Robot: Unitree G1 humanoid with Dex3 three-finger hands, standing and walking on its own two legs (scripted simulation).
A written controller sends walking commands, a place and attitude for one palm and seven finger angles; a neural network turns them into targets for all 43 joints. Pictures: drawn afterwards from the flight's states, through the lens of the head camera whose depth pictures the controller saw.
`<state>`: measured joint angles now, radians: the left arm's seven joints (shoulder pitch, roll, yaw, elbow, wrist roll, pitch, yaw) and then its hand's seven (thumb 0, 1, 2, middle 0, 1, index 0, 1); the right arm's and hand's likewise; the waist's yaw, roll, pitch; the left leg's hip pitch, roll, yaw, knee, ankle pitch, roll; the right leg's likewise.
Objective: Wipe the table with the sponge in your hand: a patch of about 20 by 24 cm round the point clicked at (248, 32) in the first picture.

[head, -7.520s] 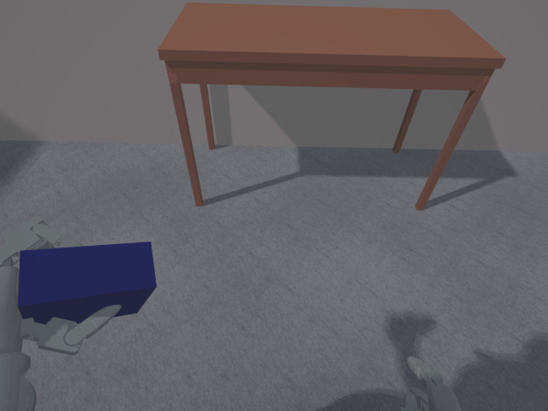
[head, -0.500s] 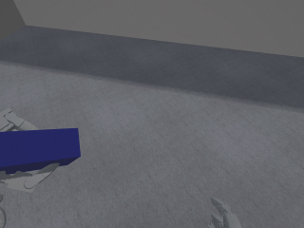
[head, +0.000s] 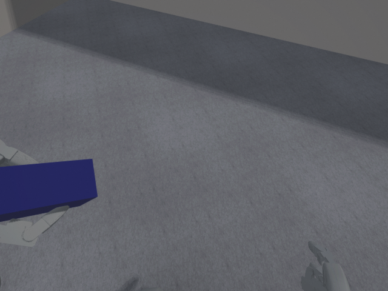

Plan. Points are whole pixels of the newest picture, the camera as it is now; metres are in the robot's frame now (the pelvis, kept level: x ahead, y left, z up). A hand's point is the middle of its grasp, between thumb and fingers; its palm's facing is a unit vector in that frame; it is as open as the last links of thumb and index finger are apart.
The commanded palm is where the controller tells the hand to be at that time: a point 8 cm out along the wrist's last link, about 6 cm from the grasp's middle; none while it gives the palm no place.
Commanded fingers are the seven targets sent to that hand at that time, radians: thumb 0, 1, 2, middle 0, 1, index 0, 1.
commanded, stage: walk to a spot facing it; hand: left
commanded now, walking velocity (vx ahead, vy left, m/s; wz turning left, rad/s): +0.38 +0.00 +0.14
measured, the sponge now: (55, 189) +0.22 +0.21 +0.17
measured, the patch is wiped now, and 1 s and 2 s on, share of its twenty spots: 0.00 0.00 0.00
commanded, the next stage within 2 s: turn to face it in 0.58 s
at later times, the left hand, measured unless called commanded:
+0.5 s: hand (77, 141) +0.31 +0.22 +0.17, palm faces +0.51 -0.76 -0.40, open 9.2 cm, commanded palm +0.24 +0.26 +0.19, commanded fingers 0.00 0.10 1.30 -1.20 -1.60 -1.20 -1.60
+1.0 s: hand (43, 105) +0.35 +0.27 +0.21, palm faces +0.60 -0.66 -0.46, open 9.2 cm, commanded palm +0.27 +0.30 +0.19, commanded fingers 0.00 0.10 1.30 -1.20 -1.60 -1.20 -1.60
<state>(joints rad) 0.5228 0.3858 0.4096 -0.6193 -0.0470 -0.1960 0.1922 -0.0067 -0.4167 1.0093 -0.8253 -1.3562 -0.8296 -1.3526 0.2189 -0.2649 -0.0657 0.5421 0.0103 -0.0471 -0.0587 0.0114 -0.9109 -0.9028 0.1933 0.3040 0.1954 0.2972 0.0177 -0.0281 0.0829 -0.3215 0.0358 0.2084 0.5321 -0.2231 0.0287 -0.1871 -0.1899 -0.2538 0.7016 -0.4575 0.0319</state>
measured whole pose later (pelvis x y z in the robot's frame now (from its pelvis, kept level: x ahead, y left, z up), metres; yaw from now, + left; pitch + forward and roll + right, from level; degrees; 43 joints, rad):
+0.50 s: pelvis +0.12 -0.04 +0.00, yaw +8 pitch -1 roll +0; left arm 0.38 0.30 0.32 -0.43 -0.02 -0.18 0.14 -0.01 -0.42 1.01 -0.83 -1.36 -0.83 -1.35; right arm 0.16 -0.23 -0.01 0.67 0.01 -0.06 -0.05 0.01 -0.91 -0.90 0.20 0.30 0.20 0.30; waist 0.02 0.06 0.08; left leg -0.47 0.05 0.03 1.23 -0.42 -0.02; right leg -0.28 -0.08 -0.22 0.63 -0.34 -0.03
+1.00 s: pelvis +0.21 -0.02 +0.01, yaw +20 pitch +1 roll -2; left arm 0.50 0.44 0.44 -0.71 -0.06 -0.21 0.14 -0.01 -0.42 1.01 -0.83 -1.35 -0.83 -1.35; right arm 0.16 -0.10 0.02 0.57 0.02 -0.08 0.00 0.01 -0.91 -0.90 0.20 0.30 0.20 0.30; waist -0.02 0.00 0.13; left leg -0.38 0.05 0.03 0.55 -0.19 0.02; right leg -0.51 -0.09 -0.09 1.07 -0.43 0.09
